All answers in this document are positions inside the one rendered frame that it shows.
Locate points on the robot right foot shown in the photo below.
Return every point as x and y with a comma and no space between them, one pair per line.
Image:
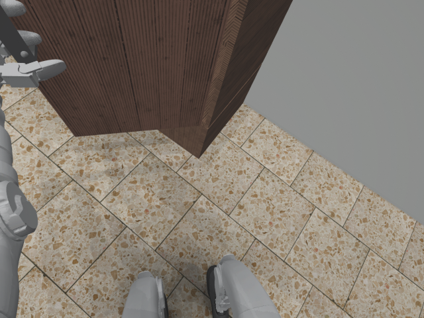
212,294

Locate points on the cupboard door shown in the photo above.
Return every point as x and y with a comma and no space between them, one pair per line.
131,65

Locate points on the left robot upper arm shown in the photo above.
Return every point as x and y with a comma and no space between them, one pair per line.
18,219

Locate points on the robot left forearm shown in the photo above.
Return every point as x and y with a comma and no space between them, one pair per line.
7,172

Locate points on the robot right thigh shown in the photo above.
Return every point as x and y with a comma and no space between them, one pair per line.
247,297

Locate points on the left robot hand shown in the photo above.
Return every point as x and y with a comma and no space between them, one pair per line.
21,74

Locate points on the handle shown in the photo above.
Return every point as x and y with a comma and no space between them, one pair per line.
13,41

